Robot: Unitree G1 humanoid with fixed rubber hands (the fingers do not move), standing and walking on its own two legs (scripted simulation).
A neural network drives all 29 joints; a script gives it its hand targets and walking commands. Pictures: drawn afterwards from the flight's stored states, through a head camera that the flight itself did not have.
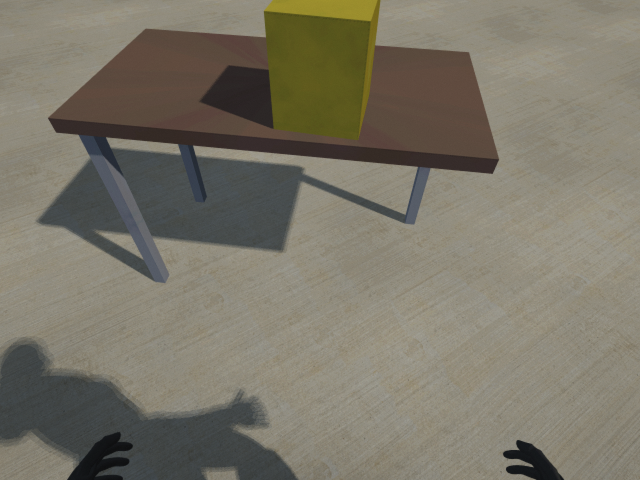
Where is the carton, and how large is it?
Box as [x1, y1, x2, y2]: [264, 0, 379, 139]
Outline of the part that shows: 273,0 264,10 274,128 357,139 369,91 379,0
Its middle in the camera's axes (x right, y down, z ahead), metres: +0.01 -0.41 +0.87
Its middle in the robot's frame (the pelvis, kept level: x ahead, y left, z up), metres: +0.94 -0.02 +0.09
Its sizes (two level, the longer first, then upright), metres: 0.210 0.200 0.250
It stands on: a table, 0.71 m high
